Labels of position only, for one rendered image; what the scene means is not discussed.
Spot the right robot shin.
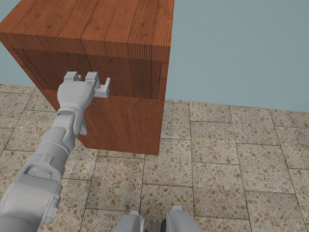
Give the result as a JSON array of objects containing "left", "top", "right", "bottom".
[{"left": 166, "top": 206, "right": 182, "bottom": 232}]

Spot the left robot upper arm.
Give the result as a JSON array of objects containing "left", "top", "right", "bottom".
[{"left": 0, "top": 173, "right": 63, "bottom": 232}]

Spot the cabinet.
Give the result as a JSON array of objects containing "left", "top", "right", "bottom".
[{"left": 0, "top": 0, "right": 175, "bottom": 156}]

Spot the robot left forearm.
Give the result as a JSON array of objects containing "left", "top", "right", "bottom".
[{"left": 0, "top": 106, "right": 84, "bottom": 215}]

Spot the drawer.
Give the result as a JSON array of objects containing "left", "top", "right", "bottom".
[{"left": 14, "top": 48, "right": 162, "bottom": 100}]

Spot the robot left hand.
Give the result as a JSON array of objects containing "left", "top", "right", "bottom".
[{"left": 57, "top": 72, "right": 100, "bottom": 135}]

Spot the handle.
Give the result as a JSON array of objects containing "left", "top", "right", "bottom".
[{"left": 78, "top": 74, "right": 111, "bottom": 98}]

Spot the right robot thigh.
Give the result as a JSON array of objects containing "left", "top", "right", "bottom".
[{"left": 166, "top": 210, "right": 203, "bottom": 232}]

